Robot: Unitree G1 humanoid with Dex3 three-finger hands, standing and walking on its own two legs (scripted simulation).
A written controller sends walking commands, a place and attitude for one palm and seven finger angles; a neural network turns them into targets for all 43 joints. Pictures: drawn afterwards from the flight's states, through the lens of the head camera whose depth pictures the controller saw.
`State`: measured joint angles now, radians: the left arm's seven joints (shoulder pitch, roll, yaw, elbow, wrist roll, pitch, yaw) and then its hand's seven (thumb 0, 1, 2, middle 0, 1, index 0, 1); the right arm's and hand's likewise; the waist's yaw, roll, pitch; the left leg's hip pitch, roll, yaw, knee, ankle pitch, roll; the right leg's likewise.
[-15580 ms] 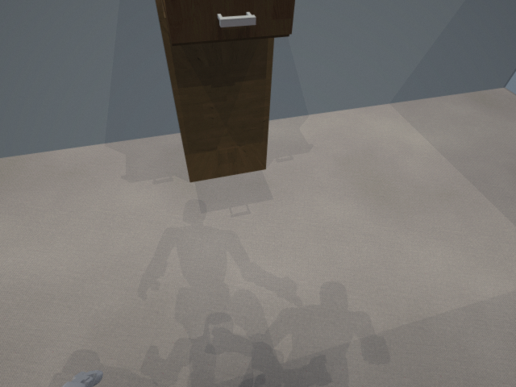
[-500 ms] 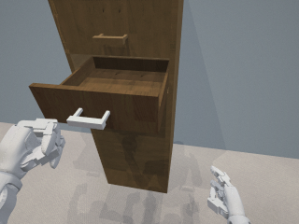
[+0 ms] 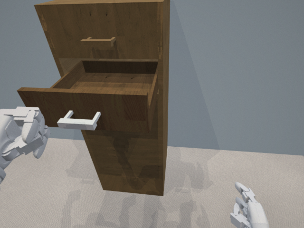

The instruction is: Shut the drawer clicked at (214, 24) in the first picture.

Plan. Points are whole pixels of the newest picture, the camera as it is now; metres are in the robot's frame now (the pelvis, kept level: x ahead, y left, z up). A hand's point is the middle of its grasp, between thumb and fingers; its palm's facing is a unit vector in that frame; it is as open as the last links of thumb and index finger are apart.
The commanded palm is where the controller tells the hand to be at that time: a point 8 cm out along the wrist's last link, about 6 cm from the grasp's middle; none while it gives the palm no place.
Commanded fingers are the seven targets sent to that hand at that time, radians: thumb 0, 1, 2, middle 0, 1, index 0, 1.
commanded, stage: bring the fist close to the handle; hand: left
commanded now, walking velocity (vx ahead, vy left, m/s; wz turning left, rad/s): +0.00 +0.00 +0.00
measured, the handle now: (80, 119) +0.35 +0.26 +0.15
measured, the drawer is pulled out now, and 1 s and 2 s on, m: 0.25 0.25 0.23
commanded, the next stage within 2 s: push the drawer shut in 1.46 s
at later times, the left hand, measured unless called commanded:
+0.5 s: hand (54, 144) +0.21 +0.24 +0.20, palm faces +0.09 -0.99 -0.09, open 3.2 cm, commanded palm +0.17 +0.28 +0.20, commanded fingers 0.00 0.90 0.90 -1.40 -1.60 -1.40 -1.60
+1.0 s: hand (80, 144) +0.26 +0.22 +0.15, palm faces +0.07 -0.99 -0.08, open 3.3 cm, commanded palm +0.22 +0.27 +0.15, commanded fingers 0.00 0.90 0.90 -1.40 -1.60 -1.40 -1.60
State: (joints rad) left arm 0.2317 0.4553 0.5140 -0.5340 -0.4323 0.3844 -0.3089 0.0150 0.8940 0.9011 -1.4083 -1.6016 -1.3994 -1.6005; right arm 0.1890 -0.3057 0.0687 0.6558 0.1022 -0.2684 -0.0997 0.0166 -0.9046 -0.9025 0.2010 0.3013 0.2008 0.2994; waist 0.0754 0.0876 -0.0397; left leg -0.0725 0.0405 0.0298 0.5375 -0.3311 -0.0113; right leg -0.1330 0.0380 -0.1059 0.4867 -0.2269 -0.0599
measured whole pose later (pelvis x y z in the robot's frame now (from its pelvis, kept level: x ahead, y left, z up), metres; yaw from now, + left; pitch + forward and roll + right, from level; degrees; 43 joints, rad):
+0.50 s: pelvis +0.00 +0.02 +0.00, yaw +1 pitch -6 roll +0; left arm 0.20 0.33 0.36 -0.46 -0.34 0.39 -0.26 0.01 0.90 0.90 -1.41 -1.60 -1.40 -1.60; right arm 0.17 -0.24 0.11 0.65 0.07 -0.26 -0.07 0.01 -0.90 -0.90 0.21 0.30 0.20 0.30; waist 0.08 0.06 -0.02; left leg -0.08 -0.01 0.03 0.50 -0.31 0.02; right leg -0.15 -0.01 -0.10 0.49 -0.23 -0.03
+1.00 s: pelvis +0.01 +0.01 +0.00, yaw +0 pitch -3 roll +0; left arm 0.17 0.29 0.28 -0.21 -0.29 0.14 -0.23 0.01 0.90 0.90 -1.41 -1.60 -1.40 -1.60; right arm 0.23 -0.25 0.06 0.66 0.05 -0.25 -0.09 0.01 -0.90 -0.90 0.20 0.30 0.20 0.30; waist 0.04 0.05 -0.02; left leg -0.13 0.01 0.03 0.51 -0.33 0.00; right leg -0.21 0.01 -0.10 0.51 -0.25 -0.05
